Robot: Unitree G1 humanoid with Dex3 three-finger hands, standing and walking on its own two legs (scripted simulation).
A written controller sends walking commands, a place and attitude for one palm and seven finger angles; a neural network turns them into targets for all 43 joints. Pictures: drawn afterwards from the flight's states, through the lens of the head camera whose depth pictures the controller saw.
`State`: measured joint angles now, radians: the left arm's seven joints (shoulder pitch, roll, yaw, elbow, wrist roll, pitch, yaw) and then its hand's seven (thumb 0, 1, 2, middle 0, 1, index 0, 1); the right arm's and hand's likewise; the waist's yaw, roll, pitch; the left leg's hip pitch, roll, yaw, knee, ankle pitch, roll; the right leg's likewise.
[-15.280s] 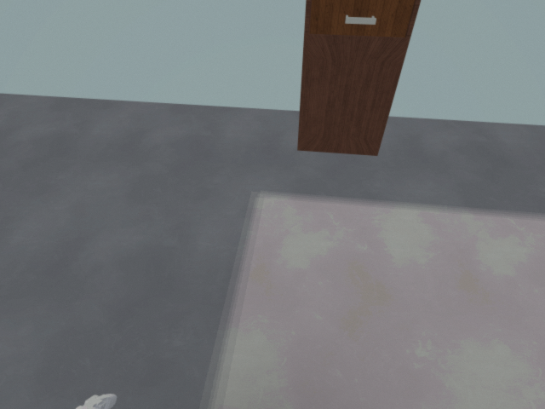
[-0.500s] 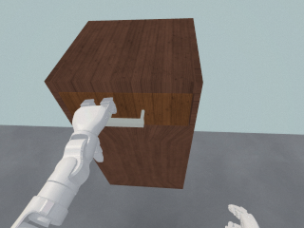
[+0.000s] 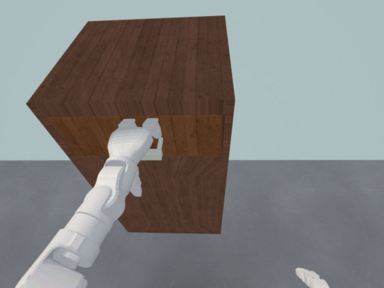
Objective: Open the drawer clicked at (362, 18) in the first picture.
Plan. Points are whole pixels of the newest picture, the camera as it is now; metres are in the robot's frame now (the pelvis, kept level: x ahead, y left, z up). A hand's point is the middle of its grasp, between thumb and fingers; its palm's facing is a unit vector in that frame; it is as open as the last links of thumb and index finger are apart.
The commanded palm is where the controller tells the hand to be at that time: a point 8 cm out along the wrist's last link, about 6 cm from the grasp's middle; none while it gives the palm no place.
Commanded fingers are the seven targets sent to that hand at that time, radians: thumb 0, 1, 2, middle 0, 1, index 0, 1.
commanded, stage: move the hooked fingers above the handle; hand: left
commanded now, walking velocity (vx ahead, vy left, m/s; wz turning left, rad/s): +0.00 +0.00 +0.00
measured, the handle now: (137, 148) +0.45 +0.17 +0.00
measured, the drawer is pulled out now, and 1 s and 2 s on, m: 0.00 0.00 0.00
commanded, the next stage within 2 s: none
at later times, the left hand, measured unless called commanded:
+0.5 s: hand (128, 154) +0.39 +0.17 +0.05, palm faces -0.09 -0.03 -1.00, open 13.7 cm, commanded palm +0.38 +0.17 +0.12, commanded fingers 0.00 -0.50 0.30 -0.30 -1.20 -0.30 -1.20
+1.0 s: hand (138, 140) +0.41 +0.14 +0.08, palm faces +0.02 -0.05 -1.00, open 13.5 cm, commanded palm +0.38 +0.19 +0.12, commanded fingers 0.00 -0.50 0.30 -0.30 -1.20 -0.30 -1.20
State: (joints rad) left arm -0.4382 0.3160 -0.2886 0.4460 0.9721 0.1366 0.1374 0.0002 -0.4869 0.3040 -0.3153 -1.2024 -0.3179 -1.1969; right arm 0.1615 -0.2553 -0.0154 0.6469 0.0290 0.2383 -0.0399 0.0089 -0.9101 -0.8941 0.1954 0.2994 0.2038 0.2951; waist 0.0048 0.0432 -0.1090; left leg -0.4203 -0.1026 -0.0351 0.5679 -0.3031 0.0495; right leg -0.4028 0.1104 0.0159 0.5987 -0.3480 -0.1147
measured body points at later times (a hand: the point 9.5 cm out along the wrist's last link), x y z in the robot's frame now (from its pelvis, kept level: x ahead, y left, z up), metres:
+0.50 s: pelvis -0.02 -0.01 +0.00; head +0.01 -0.05 +0.45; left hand +0.39 +0.17 +0.11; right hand +0.10 -0.27 -0.13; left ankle -0.02 +0.10 -0.73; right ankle -0.04 -0.04 -0.73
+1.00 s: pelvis -0.01 +0.00 +0.00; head +0.00 -0.03 +0.45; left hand +0.40 +0.15 +0.13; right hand +0.11 -0.24 -0.13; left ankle -0.02 +0.10 -0.73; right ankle -0.04 -0.04 -0.73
